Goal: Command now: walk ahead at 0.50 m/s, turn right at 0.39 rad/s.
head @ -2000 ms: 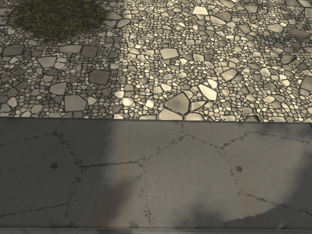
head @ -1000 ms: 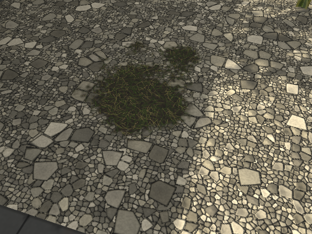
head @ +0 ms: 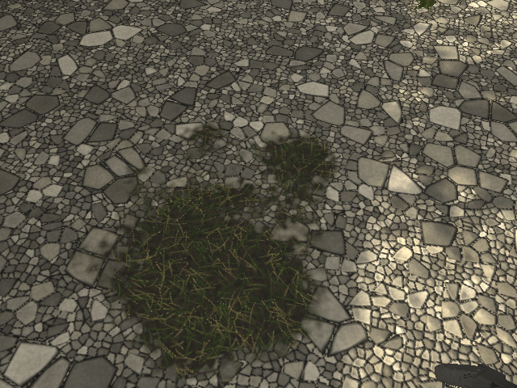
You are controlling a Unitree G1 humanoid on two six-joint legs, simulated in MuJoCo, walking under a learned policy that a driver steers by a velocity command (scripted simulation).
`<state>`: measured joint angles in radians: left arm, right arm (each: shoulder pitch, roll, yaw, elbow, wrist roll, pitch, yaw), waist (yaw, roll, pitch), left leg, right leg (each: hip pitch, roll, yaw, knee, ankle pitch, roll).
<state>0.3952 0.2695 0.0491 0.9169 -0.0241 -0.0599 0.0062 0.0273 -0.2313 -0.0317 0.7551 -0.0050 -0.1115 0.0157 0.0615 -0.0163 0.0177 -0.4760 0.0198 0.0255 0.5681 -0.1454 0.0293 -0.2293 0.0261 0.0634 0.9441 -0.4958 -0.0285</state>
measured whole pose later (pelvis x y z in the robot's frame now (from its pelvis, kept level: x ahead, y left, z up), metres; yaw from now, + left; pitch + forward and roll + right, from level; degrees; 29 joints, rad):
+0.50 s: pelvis +0.24 -0.07 -0.01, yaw -17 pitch +2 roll +2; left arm 0.08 0.27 0.08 0.69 -0.02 -0.02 -0.04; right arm 0.28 -0.29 -0.09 0.90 0.01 -0.06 -0.02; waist -0.04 -0.01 0.04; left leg -0.10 0.13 0.18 0.82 -0.49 -0.05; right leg -0.52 0.00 -0.06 0.67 -0.20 -0.11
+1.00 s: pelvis +0.48 -0.14 +0.00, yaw -35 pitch +3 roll +1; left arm 0.30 0.30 0.09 0.70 -0.02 0.00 0.03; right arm 0.01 -0.25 -0.05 0.70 -0.02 -0.09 0.01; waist 0.06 -0.02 0.03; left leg -0.49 -0.03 -0.01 0.52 -0.08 0.02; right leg -0.33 0.12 0.18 1.03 -0.60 0.00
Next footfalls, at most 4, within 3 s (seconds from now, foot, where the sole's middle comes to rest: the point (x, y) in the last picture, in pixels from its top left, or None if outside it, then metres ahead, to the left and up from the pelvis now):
0.46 right None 0.35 -0.19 -0.76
0.92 left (327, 308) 0.68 -0.13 -0.76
1.36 right None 0.47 -0.30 -0.76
1.80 left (315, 337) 0.59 -0.10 -0.76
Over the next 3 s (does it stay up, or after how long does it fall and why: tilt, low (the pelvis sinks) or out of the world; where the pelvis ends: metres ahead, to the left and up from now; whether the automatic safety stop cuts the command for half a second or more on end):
stays up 0.53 -0.15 0.01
